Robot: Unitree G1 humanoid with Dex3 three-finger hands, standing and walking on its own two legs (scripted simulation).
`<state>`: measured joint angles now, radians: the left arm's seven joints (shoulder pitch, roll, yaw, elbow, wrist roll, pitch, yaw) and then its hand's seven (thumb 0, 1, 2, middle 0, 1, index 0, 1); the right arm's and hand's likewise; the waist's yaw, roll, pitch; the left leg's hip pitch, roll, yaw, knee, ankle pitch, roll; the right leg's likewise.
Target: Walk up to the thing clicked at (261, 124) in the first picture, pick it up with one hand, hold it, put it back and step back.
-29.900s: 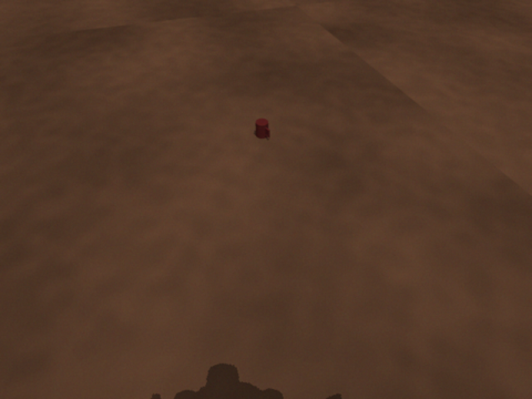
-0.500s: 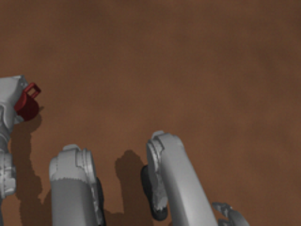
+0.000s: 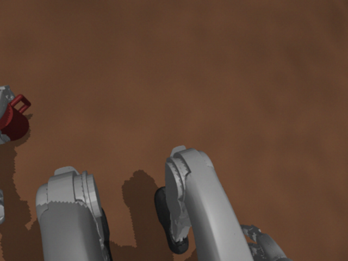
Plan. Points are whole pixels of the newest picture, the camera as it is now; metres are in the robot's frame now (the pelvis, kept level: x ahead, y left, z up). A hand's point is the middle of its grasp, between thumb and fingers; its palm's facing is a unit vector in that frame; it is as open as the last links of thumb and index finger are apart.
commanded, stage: rest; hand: left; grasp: from above
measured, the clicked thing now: (8, 115) +0.46 +0.31 -0.23
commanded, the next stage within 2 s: open in 0.86 s
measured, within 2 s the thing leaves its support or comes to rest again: rests again in 0.48 s
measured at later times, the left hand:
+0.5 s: hand (3, 122) +0.44 +0.32 -0.23, palm faces -0.46 -0.15 -0.88, open 10.3 cm
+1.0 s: hand (3, 121) +0.45 +0.32 -0.24, palm faces -0.45 -0.13 -0.88, open 10.3 cm
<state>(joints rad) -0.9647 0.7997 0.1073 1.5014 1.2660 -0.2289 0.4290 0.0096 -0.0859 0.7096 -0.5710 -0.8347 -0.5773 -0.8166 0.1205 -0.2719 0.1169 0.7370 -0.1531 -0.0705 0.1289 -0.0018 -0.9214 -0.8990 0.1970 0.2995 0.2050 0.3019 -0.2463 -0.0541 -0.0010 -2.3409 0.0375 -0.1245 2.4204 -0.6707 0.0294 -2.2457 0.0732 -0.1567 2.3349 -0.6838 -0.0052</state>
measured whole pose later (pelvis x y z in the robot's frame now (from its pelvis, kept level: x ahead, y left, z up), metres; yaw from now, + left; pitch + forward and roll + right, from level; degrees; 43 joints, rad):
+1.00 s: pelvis +0.00 +0.00 -0.02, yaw -4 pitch +28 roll -12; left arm -1.02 0.96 0.11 1.70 1.27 -0.25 0.54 0.01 -0.10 0.72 -0.58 -0.83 -0.59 -0.81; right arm 0.12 -0.30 0.24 0.70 -0.21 -0.17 0.19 0.00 -0.91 -0.90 0.20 0.30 0.21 0.30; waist -0.32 -0.11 0.09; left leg -2.36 0.05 -0.19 2.53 -0.69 0.03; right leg -2.25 0.10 -0.22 2.39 -0.67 0.01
